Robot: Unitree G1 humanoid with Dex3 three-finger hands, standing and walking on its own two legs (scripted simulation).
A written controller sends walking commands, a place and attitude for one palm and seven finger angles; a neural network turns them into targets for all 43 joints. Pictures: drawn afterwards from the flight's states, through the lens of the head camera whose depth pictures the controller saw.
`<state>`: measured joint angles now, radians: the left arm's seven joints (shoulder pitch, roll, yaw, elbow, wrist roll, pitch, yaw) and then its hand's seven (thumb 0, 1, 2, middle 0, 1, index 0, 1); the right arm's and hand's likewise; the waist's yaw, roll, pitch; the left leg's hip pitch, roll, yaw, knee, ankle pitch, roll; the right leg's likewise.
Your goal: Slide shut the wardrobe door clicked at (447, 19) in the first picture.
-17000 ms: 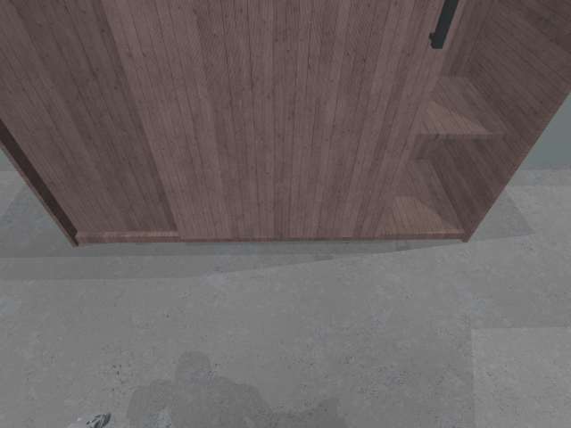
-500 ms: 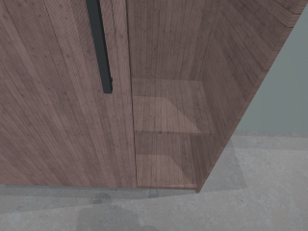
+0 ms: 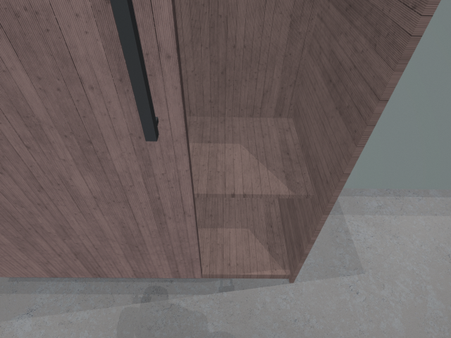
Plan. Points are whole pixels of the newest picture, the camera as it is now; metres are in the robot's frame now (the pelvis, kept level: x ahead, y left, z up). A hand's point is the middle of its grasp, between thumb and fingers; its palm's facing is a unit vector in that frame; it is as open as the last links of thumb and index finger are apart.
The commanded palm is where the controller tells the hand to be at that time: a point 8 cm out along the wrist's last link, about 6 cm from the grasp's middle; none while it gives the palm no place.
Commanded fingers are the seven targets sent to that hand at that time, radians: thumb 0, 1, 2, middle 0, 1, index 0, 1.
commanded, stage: look again from close up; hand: left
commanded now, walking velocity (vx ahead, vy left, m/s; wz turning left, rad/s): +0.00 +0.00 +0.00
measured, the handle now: (139, 64) +0.48 +0.18 +0.26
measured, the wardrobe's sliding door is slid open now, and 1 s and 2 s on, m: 0.39 0.39 0.39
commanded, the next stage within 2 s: none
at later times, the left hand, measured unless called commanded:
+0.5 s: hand out of the picture -0.02 +0.13 -0.18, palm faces +0.06 -0.99 -0.15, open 7.3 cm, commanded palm none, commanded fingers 0.00 0.90 0.90 -0.20 -0.30 -0.20 -0.30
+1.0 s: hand out of the picture -0.02 +0.12 -0.18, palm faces +0.07 -0.99 -0.15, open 7.3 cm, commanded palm none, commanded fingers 0.00 0.90 0.90 -0.20 -0.30 -0.20 -0.30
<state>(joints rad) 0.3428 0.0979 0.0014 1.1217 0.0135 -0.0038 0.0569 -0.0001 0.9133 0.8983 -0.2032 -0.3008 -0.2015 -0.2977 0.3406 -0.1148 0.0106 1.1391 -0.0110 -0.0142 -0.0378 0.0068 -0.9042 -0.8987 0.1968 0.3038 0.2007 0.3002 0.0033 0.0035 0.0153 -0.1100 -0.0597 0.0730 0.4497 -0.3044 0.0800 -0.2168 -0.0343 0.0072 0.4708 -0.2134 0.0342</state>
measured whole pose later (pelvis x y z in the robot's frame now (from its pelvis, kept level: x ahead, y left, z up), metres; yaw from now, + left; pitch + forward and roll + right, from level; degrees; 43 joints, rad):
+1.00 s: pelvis +0.00 -0.03 +0.00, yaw +0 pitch -2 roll +0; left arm 0.35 0.10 0.00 1.13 0.01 -0.01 0.05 0.00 0.91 0.90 -0.20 -0.30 -0.20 -0.30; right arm 0.35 -0.10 0.01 1.15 -0.01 -0.01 -0.04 0.01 -0.90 -0.90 0.20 0.30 0.20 0.30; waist 0.00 0.00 0.01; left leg -0.12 -0.02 0.05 0.44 -0.30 0.04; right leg -0.21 0.00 -0.02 0.44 -0.20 -0.01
